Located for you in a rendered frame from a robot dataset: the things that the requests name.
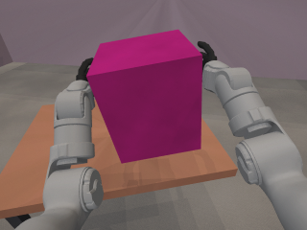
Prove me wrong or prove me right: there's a carton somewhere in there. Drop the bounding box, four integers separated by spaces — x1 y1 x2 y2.
86 30 202 164

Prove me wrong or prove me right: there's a robot left forearm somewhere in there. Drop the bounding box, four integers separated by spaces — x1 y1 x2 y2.
42 80 95 208

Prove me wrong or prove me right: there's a robot left upper arm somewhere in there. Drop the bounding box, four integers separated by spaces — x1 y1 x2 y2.
14 167 104 230

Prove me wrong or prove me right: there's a table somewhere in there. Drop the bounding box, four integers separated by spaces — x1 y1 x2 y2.
0 100 238 229

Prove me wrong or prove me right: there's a robot right hand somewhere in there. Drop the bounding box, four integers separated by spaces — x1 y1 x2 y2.
198 41 217 81

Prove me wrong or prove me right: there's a robot left hand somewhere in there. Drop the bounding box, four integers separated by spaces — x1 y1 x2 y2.
76 57 94 97

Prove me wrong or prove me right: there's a robot right forearm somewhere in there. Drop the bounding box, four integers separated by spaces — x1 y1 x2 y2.
202 60 303 170

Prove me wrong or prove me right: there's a robot right upper arm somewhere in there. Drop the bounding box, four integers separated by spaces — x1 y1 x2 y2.
235 131 307 230

